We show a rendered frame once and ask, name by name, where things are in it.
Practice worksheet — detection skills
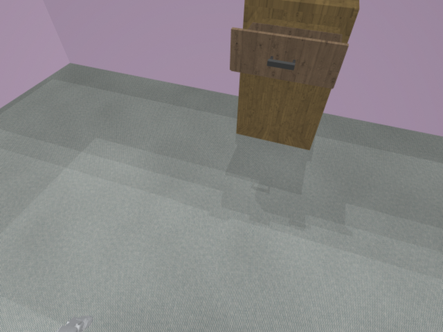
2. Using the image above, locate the left robot hand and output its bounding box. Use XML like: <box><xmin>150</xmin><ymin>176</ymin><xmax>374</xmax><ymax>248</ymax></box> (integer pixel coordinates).
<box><xmin>56</xmin><ymin>315</ymin><xmax>93</xmax><ymax>332</ymax></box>

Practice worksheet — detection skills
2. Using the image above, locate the handle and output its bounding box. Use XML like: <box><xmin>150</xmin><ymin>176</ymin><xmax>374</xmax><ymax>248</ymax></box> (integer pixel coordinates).
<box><xmin>267</xmin><ymin>56</ymin><xmax>296</xmax><ymax>70</ymax></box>

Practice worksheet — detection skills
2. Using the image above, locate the cabinet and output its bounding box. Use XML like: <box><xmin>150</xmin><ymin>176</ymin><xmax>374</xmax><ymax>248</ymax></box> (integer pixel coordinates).
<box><xmin>236</xmin><ymin>0</ymin><xmax>359</xmax><ymax>150</ymax></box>

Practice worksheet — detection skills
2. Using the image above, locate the drawer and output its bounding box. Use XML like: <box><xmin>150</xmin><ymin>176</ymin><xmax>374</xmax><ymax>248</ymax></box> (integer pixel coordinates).
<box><xmin>230</xmin><ymin>22</ymin><xmax>349</xmax><ymax>89</ymax></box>

